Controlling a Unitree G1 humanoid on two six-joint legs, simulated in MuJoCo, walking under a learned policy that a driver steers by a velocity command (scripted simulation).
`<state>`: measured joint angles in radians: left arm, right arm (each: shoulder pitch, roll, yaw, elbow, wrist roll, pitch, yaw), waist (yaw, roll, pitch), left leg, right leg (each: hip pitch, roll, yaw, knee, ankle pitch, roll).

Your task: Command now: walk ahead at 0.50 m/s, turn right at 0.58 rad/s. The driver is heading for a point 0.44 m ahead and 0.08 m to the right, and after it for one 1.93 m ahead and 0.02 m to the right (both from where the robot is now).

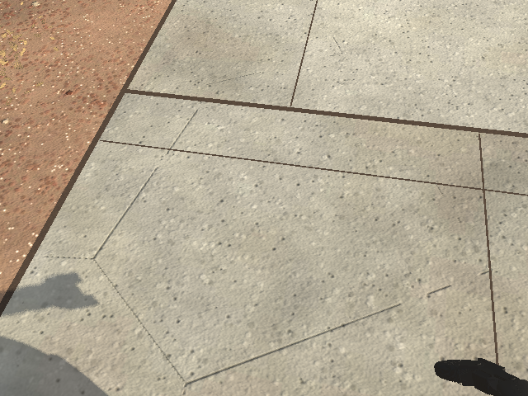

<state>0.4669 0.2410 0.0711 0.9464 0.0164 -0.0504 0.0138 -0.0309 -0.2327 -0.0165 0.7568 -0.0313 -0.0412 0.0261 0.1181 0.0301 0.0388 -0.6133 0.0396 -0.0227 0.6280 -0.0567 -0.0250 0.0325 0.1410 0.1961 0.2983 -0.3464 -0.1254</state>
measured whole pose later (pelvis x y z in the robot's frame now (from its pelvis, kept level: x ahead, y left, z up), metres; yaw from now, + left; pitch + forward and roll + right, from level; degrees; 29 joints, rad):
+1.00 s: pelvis +0.51 -0.13 +0.00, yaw -16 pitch +1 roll -1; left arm 0.38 0.22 0.03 0.91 0.02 -0.09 0.01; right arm 0.22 -0.25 -0.05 0.84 -0.03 0.00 0.05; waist 0.02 0.05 0.03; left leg -0.67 0.06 0.02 0.80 0.00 0.03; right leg 0.09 0.10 -0.17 0.17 -0.28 -0.10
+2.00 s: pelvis +1.05 -0.20 +0.01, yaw +19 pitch +1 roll -1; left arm 0.39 0.26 0.04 0.84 0.02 -0.09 0.00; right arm 0.13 -0.29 -0.05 0.69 -0.04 0.01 0.07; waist 0.05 0.05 0.03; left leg -0.68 0.06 -0.01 0.90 -0.09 0.03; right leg -0.03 0.00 -0.19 0.26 -0.25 -0.02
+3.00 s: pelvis +1.56 +0.02 +0.01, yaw +9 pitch +1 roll +0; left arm 0.36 0.28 0.07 0.85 0.00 -0.04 -0.01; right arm 0.15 -0.26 -0.01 0.73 -0.05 -0.04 0.01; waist 0.03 0.03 0.04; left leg -0.64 0.12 -0.06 0.96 -0.22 -0.05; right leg -0.15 0.15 0.06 0.33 -0.19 -0.13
